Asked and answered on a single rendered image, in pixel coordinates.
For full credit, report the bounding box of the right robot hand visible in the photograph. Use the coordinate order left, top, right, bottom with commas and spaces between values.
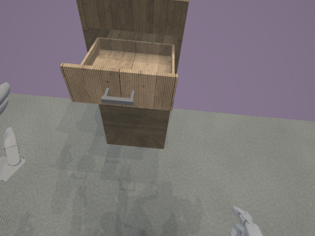
231, 206, 263, 236

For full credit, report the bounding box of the left robot hand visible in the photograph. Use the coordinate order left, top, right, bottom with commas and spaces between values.
0, 83, 25, 182

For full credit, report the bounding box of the cabinet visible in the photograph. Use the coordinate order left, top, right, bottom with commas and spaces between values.
76, 0, 189, 149

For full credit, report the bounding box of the handle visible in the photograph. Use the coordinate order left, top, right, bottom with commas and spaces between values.
101, 88, 135, 106

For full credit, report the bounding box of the drawer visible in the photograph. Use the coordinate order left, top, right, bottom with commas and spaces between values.
60, 37, 178, 111

